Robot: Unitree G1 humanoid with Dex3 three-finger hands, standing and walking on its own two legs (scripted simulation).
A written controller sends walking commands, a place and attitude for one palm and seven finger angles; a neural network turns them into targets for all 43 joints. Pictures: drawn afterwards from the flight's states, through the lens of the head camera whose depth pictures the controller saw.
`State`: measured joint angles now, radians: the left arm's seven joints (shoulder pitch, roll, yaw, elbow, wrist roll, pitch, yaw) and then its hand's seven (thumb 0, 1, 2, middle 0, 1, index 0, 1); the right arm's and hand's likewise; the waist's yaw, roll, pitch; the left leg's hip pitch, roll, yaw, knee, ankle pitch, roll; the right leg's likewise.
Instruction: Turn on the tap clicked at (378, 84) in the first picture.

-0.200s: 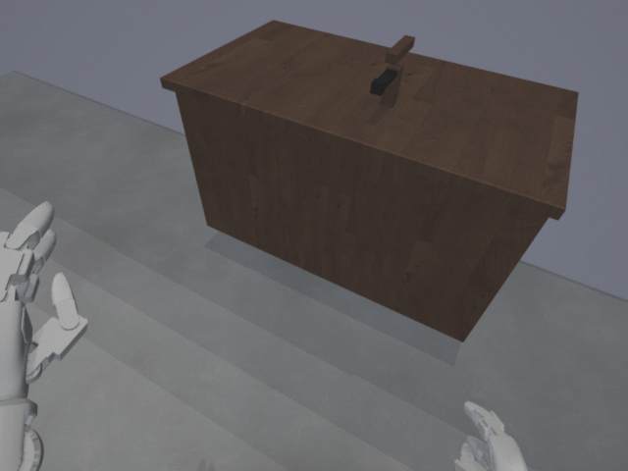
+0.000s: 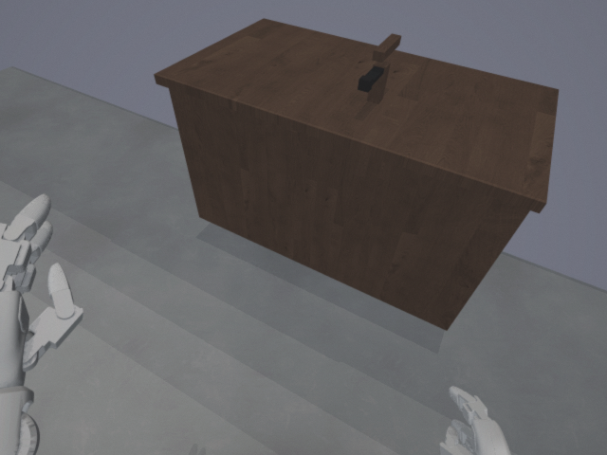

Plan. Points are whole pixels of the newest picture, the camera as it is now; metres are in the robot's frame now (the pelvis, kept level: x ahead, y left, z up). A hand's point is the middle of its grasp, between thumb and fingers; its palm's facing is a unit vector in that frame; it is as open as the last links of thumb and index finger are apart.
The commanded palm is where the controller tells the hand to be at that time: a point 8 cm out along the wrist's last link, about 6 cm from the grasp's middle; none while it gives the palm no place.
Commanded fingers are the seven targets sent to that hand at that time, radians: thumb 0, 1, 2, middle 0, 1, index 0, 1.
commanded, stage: stand and wait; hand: left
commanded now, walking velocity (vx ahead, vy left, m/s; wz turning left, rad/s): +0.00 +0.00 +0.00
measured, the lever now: (365, 83) +0.93 -0.09 +0.06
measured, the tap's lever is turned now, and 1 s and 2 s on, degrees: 0 0 0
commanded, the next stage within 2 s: look at it before walking up in 0.06 s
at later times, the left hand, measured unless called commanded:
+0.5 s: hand (69, 320) +0.20 +0.25 +0.16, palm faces +0.42 -0.82 -0.38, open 7.4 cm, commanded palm +0.14 +0.29 +0.18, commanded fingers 0.00 0.90 0.90 -0.20 -0.30 -0.20 -0.30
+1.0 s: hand out of the picture +0.11 +0.27 +0.16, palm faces +0.63 -0.67 -0.40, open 7.4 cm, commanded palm +0.04 +0.30 +0.18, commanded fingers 0.00 0.90 0.90 -0.20 -0.30 -0.20 -0.30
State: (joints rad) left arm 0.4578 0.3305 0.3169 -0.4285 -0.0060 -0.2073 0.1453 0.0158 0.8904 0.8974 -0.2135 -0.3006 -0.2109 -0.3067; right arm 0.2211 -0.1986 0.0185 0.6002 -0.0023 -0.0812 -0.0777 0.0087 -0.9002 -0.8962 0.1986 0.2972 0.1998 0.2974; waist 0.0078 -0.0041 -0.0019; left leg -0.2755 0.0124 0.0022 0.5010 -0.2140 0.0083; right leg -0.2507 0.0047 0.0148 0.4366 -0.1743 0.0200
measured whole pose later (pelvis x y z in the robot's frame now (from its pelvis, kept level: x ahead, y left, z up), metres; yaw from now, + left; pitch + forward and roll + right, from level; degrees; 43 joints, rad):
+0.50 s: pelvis -0.01 +0.00 +0.00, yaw +3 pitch +0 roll -1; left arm 0.46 0.34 0.32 -0.46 -0.01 -0.20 0.15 0.02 0.89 0.90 -0.21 -0.30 -0.21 -0.31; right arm 0.23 -0.20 0.01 0.59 0.00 -0.07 -0.07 0.01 -0.90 -0.90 0.20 0.30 0.20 0.30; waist -0.02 0.01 0.01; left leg -0.33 -0.01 -0.04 0.55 -0.22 0.01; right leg -0.28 -0.01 -0.03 0.48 -0.20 0.02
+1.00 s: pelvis -0.02 -0.02 -0.01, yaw +18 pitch -1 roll +0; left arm 0.47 0.36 0.33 -0.52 -0.01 -0.18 0.15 0.01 0.89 0.90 -0.22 -0.30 -0.21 -0.31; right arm 0.23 -0.21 0.00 0.60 -0.01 -0.04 -0.08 0.01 -0.90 -0.90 0.20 0.30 0.20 0.30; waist -0.01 -0.03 0.02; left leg -0.42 0.03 0.03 0.85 -0.42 -0.02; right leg -0.30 -0.09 -0.14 0.60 -0.28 0.00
